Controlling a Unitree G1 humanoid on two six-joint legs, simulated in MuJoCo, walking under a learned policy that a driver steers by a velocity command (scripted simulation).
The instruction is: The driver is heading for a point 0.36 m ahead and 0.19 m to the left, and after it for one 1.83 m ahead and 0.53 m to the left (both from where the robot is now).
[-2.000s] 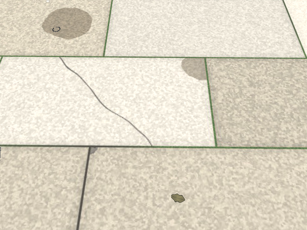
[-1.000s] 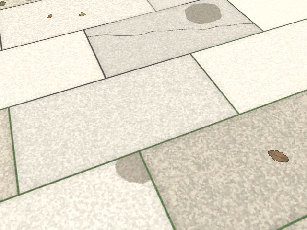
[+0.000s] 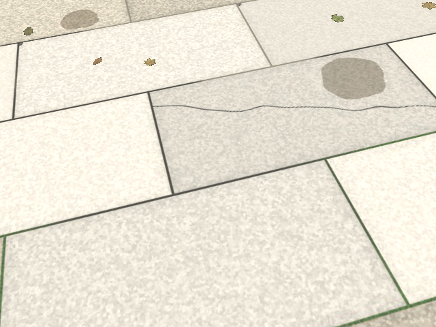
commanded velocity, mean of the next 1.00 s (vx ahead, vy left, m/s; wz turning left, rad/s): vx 0.30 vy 0.00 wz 0.47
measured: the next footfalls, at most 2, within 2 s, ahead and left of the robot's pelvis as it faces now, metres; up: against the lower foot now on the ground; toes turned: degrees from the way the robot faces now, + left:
left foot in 0.42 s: +0.33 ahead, +0.14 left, +0.00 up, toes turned +20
right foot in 1.00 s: +0.48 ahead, +0.01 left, +0.00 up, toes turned +29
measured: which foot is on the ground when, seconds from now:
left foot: up 0.00-0.40, down 0.42-1.00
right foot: down 0.00-0.42, up 0.44-0.98, down 1.00-1.00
